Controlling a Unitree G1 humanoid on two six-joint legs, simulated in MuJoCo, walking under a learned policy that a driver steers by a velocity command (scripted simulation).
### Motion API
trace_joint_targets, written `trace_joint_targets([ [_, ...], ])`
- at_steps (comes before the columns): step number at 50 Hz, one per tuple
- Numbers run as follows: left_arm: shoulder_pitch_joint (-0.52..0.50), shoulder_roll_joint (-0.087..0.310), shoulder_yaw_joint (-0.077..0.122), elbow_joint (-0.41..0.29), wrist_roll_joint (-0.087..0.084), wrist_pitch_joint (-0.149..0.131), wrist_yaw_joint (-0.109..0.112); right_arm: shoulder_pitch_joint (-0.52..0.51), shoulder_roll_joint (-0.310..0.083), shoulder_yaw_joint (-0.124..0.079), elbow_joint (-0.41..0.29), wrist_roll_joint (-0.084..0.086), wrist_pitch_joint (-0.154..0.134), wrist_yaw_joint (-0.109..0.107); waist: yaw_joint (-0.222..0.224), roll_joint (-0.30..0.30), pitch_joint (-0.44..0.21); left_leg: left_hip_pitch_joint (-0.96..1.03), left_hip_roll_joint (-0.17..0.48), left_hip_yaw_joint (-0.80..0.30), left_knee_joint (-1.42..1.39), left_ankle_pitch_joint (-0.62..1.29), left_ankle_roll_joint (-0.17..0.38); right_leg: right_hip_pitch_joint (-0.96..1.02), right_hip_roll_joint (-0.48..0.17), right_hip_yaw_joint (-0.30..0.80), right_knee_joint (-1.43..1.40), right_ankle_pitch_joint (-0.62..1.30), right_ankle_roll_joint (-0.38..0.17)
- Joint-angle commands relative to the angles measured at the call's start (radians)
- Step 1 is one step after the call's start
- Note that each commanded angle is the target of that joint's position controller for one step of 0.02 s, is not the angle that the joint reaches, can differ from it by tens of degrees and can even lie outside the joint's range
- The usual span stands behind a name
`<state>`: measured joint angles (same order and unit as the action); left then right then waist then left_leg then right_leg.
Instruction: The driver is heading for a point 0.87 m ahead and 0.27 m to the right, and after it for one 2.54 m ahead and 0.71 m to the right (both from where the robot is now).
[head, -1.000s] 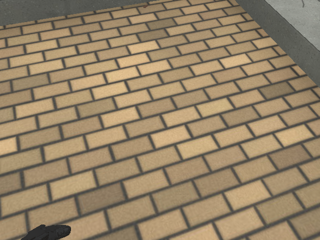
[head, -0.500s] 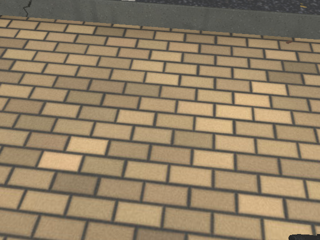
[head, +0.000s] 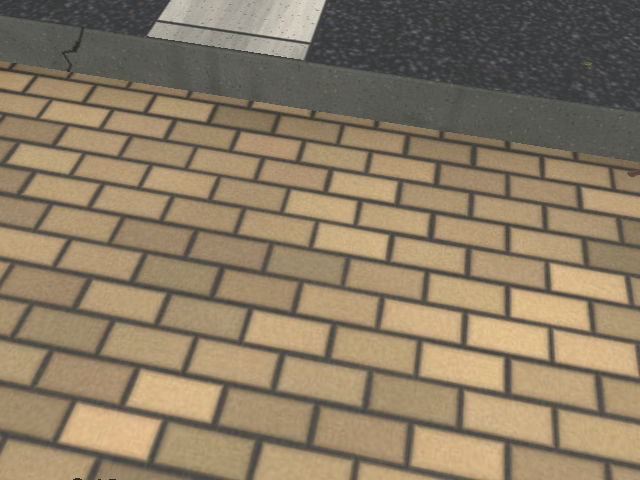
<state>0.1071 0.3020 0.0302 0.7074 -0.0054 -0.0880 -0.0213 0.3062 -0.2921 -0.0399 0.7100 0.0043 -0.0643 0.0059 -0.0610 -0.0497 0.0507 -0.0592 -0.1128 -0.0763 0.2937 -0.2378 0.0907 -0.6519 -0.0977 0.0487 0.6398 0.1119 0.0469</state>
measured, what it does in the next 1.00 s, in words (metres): walks ahead, turning right: right foot, then left foot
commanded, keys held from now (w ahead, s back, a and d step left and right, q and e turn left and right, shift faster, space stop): w+e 1.00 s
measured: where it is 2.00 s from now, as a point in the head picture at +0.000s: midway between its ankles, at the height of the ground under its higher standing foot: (456, 315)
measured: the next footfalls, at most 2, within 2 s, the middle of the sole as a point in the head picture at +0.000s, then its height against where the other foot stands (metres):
right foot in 0.16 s outside the picture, level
left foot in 0.66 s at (307, 421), level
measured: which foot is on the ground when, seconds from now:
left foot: down 0.00-0.16, up 0.18-0.64, down 0.66-1.00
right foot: up 0.00-0.14, down 0.16-0.66, up 0.68-1.00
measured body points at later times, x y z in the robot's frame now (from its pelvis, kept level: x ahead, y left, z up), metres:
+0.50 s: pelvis +0.29 -0.07 +0.00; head +0.33 -0.09 +0.45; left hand +0.41 +0.19 -0.11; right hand +0.44 -0.36 -0.08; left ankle +0.50 +0.07 -0.69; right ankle +0.24 -0.14 -0.74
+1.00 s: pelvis +0.56 -0.12 +0.00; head +0.59 -0.13 +0.45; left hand +0.86 +0.00 -0.09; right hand +0.43 -0.38 -0.12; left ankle +0.56 +0.01 -0.74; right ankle +0.60 -0.33 -0.68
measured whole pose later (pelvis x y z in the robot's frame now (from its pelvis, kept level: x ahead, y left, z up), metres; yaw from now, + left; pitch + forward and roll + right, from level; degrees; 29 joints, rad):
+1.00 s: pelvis +0.56 -0.12 +0.00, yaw -33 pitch +1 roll +2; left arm 0.15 0.32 0.06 0.63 -0.02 -0.02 -0.02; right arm 0.33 -0.29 -0.07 0.81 0.00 -0.09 0.00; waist -0.08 -0.05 0.05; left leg -0.02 -0.03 0.14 0.25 -0.24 0.02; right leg -0.69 -0.10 0.06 0.85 -0.07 0.02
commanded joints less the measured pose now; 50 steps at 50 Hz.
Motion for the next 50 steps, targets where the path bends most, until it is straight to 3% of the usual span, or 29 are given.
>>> trace_joint_targets([
  [1,-0.130,0.074,0.012,-0.097,-0.014,-0.019,-0.017,0.056,-0.172,-0.047,-0.009,0.000,-0.013,-0.002,-0.044,0.113,0.023,-0.001,0.298,-0.097,-0.095,0.229,0.126,0.027,0.021,-0.022,-0.071,0.027,-0.038],
  [5,-0.124,0.082,0.015,-0.118,-0.015,-0.020,-0.042,0.064,-0.185,-0.055,0.026,0.003,0.005,-0.011,-0.019,0.115,0.017,0.163,0.355,-0.067,-0.011,0.453,0.096,-0.009,0.055,-0.029,-0.108,-0.167,-0.105],
  [6,-0.077,0.096,0.023,-0.110,-0.014,-0.017,-0.042,0.045,-0.194,-0.057,0.023,0.000,0.010,-0.014,0.010,0.127,-0.018,0.170,0.345,-0.042,0.046,0.627,0.080,0.067,0.085,-0.053,-0.109,-0.209,-0.124],
  [7,0.012,0.121,0.038,-0.089,-0.010,-0.014,-0.039,0.027,-0.199,-0.057,0.018,-0.003,0.016,-0.018,0.061,0.129,-0.086,0.163,0.320,-0.006,0.161,0.820,0.062,0.202,0.126,-0.090,-0.116,-0.215,-0.147],
  [8,0.148,0.160,0.061,-0.056,-0.007,-0.011,-0.032,0.013,-0.188,-0.050,0.007,-0.007,0.023,-0.026,0.132,0.106,-0.178,0.095,0.276,0.045,0.348,0.891,0.029,0.410,0.142,-0.089,-0.133,-0.158,-0.179],
  [9,0.288,0.242,0.083,-0.044,-0.006,-0.005,-0.024,0.056,-0.150,-0.032,-0.022,-0.032,0.016,-0.034,0.161,-0.020,-0.306,-0.154,0.216,0.084,0.659,0.592,-0.018,0.731,-0.037,0.171,-0.098,-0.083,-0.266],
  [10,0.324,0.266,0.089,-0.031,-0.016,-0.004,-0.029,0.155,-0.055,-0.004,-0.032,-0.032,-0.007,-0.017,0.104,-0.241,-0.396,-0.538,0.020,0.050,0.960,-0.262,-0.089,1.021,-0.222,0.669,-0.227,-0.312,-0.424],
  [11,0.338,0.169,0.066,-0.034,-0.027,-0.001,-0.025,0.066,-0.138,-0.014,-0.036,-0.005,-0.032,-0.003,0.161,-0.126,-0.370,-0.656,0.063,-0.068,1.035,-0.298,-0.078,1.038,-0.214,0.727,-0.314,-0.479,-0.391],
  [12,0.273,0.153,0.061,-0.048,-0.018,0.003,-0.018,-0.041,-0.167,-0.022,-0.072,0.024,-0.049,0.007,0.165,-0.064,-0.224,-0.714,0.108,-0.056,1.017,-0.210,-0.069,0.919,-0.190,0.599,-0.339,-0.447,-0.357],
  [13,0.226,0.151,0.060,-0.061,-0.009,0.007,-0.015,-0.098,-0.157,-0.018,-0.086,0.013,-0.061,0.005,0.147,0.034,-0.145,-0.701,0.141,-0.039,0.960,-0.150,-0.067,0.791,-0.153,0.511,-0.353,-0.343,-0.339],
  [14,0.190,0.142,0.056,-0.070,-0.004,0.009,-0.011,-0.112,-0.152,-0.021,-0.092,-0.008,-0.066,0.002,0.114,0.066,-0.095,-0.665,0.166,-0.033,0.883,-0.108,-0.076,0.689,-0.123,0.448,-0.368,-0.223,-0.335],
  [15,0.171,0.132,0.051,-0.081,0.004,0.009,-0.007,-0.096,-0.147,-0.024,-0.095,-0.018,-0.062,0.000,0.082,0.040,-0.092,-0.608,0.181,-0.036,0.841,-0.084,-0.087,0.627,-0.094,0.407,-0.386,-0.135,-0.334],
  [18,0.159,0.133,0.053,-0.078,-0.006,0.011,0.006,-0.066,-0.116,-0.017,-0.088,-0.026,-0.041,-0.004,0.051,0.000,-0.074,-0.568,0.187,-0.004,0.722,-0.069,-0.136,0.519,-0.059,0.321,-0.415,-0.010,-0.345],
  [21,0.189,0.166,0.064,-0.058,-0.013,0.018,0.024,-0.170,-0.082,-0.004,-0.115,-0.027,-0.034,-0.010,0.080,-0.003,-0.042,-0.543,0.163,0.018,0.520,0.105,-0.172,0.433,-0.006,0.248,-0.424,-0.001,-0.313],
  [24,0.236,0.171,0.067,-0.034,-0.019,0.033,0.037,-0.277,-0.063,0.003,-0.132,-0.018,-0.044,-0.001,0.124,-0.021,-0.046,-0.441,0.113,0.026,0.322,0.297,-0.175,0.392,0.033,0.228,-0.398,-0.059,-0.262],
  [26,0.270,0.171,0.069,-0.018,-0.024,0.041,0.040,-0.326,-0.073,-0.001,-0.145,-0.007,-0.051,0.005,0.140,-0.027,-0.046,-0.410,0.094,0.013,0.259,0.325,-0.167,0.418,0.018,0.272,-0.372,-0.107,-0.250],
  [29,0.276,0.160,0.069,-0.009,-0.026,0.052,0.044,-0.332,-0.108,-0.019,-0.147,0.001,-0.061,0.011,0.123,-0.051,-0.048,-0.389,0.094,-0.027,0.184,0.251,-0.135,0.521,-0.020,0.367,-0.299,-0.149,-0.229],
  [31,0.250,0.154,0.071,-0.014,-0.022,0.059,0.044,-0.252,-0.135,-0.036,-0.126,0.003,-0.069,0.008,0.073,-0.075,-0.067,-0.281,0.098,-0.013,0.144,0.195,-0.094,0.535,-0.021,0.392,-0.224,-0.095,-0.207],
  [32,0.237,0.125,0.061,-0.023,-0.017,0.058,0.040,-0.158,-0.160,-0.051,-0.108,-0.005,-0.073,0.001,0.022,-0.062,-0.133,-0.118,0.131,-0.020,0.118,0.199,-0.057,0.505,0.025,0.359,-0.110,-0.054,-0.179],
  [33,0.239,0.068,0.039,-0.042,-0.001,0.054,0.035,-0.013,-0.208,-0.066,-0.098,-0.020,-0.072,-0.009,-0.038,0.030,-0.276,0.136,0.289,-0.165,0.146,0.132,0.009,0.392,0.084,0.284,0.149,-0.186,-0.146],
  [34,0.381,0.005,0.018,-0.067,-0.025,0.046,0.033,0.063,-0.273,-0.084,-0.063,-0.026,-0.056,-0.005,0.020,0.342,-0.390,0.438,0.508,-0.600,0.081,-0.065,0.172,0.044,0.223,0.148,0.450,-0.674,-0.083],
  [35,0.380,0.105,0.033,-0.045,-0.035,0.045,0.037,0.050,-0.188,-0.070,-0.070,-0.001,-0.050,0.001,0.005,0.283,-0.327,0.395,0.531,-0.709,0.027,-0.277,0.164,-0.082,0.135,0.152,0.587,-0.689,-0.069],
  [36,0.275,0.161,0.051,-0.052,-0.032,0.049,0.036,0.010,-0.129,-0.055,-0.078,0.000,-0.046,-0.002,-0.021,0.183,-0.194,0.275,0.483,-0.557,0.009,-0.260,0.119,-0.112,0.101,0.139,0.625,-0.594,-0.059],
  [37,0.220,0.157,0.054,-0.063,-0.022,0.053,0.038,-0.034,-0.114,-0.047,-0.078,-0.009,-0.041,-0.003,-0.008,0.119,-0.117,0.162,0.439,-0.426,-0.008,-0.132,0.093,-0.090,0.070,0.105,0.615,-0.522,-0.049],
  [38,0.182,0.145,0.056,-0.077,-0.012,0.052,0.035,-0.059,-0.095,-0.041,-0.068,-0.012,-0.038,-0.003,0.004,0.113,-0.060,0.078,0.401,-0.334,-0.032,-0.019,0.087,-0.081,0.045,0.098,0.577,-0.476,-0.043],
  [40,0.189,0.106,0.055,-0.084,-0.023,0.060,0.025,-0.075,-0.080,-0.037,-0.054,-0.018,-0.043,-0.004,0.035,0.162,-0.037,-0.014,0.355,-0.205,-0.082,0.077,0.076,-0.020,0.009,0.076,0.534,-0.430,-0.040],
  [43,0.151,0.061,0.044,-0.109,-0.019,0.071,0.018,-0.072,-0.104,-0.048,-0.024,-0.007,-0.053,-0.002,0.041,0.148,-0.017,-0.046,0.363,-0.101,-0.133,0.169,0.105,-0.046,-0.013,0.053,0.460,-0.387,-0.026],
  [47,0.079,0.047,0.036,-0.129,-0.017,0.062,0.003,-0.074,-0.141,-0.058,0.006,-0.009,-0.047,-0.004,0.026,0.115,-0.013,-0.012,0.352,0.041,-0.146,0.302,0.099,-0.057,-0.019,0.033,0.272,-0.202,-0.021],
  [50,-0.021,0.030,0.027,-0.155,-0.017,0.050,-0.016,-0.044,-0.164,-0.061,0.032,-0.002,-0.037,-0.008,-0.011,0.101,0.008,0.006,0.341,0.129,-0.140,0.334,0.075,-0.011,0.000,-0.019,0.114,-0.088,-0.040],
])
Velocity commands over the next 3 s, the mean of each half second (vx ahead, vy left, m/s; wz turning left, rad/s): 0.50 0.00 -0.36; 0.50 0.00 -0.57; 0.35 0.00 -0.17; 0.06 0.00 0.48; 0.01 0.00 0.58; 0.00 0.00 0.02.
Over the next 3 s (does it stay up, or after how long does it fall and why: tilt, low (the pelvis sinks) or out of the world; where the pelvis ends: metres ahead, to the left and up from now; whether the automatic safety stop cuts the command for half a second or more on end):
stays up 0.82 -0.34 -0.02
